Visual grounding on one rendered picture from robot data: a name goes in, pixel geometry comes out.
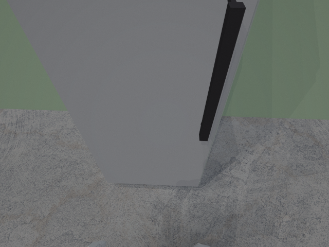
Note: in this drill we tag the handle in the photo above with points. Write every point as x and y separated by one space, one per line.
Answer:
230 30

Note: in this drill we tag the fridge door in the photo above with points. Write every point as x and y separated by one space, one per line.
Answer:
134 76

